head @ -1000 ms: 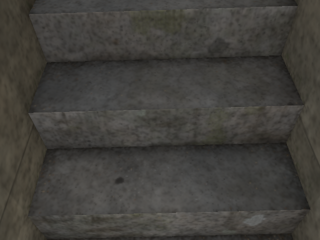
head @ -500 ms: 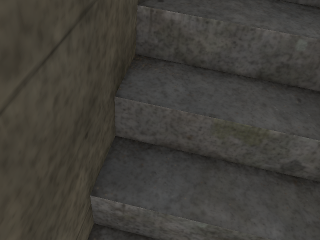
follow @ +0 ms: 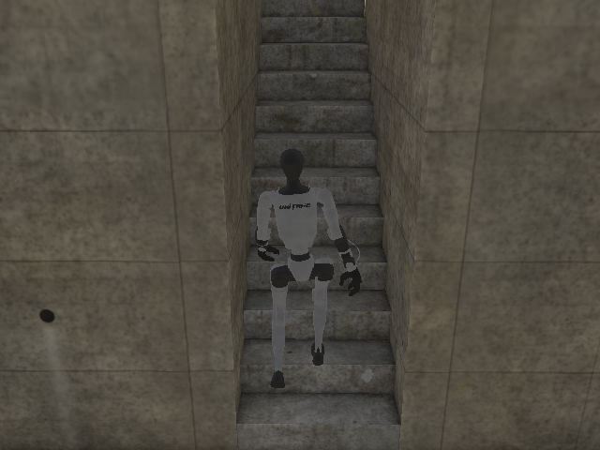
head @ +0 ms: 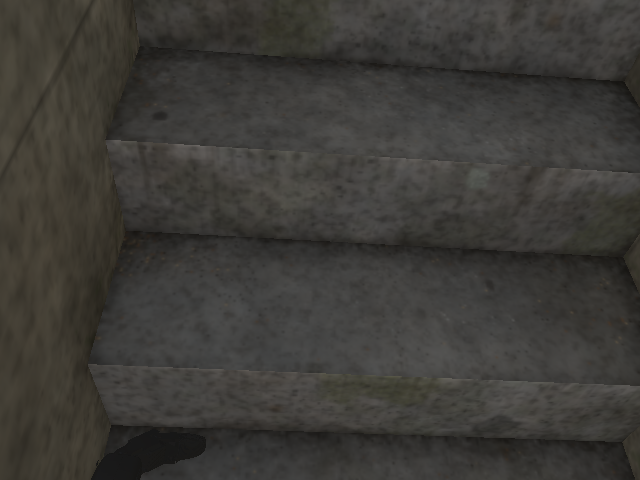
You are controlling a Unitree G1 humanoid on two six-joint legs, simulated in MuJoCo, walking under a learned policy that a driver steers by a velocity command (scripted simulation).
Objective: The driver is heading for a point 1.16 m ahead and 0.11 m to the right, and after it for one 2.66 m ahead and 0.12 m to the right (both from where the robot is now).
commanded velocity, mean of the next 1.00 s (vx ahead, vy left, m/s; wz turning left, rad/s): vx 0.50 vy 0.00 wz -0.20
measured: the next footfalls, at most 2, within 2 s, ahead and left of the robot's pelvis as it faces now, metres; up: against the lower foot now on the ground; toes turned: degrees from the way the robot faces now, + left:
left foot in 0.32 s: +0.35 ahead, +0.14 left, +0.19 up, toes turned -9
right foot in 0.84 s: +0.59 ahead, -0.39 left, +0.38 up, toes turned -28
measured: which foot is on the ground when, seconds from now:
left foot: up 0.00-0.30, down 0.32-0.84, up 0.86-1.00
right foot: down 0.00-0.34, up 0.36-0.82, down 0.84-1.00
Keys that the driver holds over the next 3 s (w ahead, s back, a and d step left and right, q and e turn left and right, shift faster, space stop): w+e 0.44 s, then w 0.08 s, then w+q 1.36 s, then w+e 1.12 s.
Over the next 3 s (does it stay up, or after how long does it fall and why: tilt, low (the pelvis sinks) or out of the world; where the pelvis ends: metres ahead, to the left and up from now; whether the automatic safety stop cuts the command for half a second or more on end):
stays up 1.15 0.01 0.95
